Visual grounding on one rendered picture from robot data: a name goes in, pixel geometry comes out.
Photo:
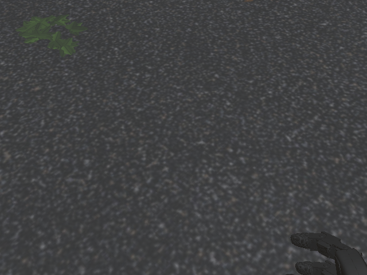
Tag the robot right hand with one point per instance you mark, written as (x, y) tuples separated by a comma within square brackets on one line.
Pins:
[(348, 261)]

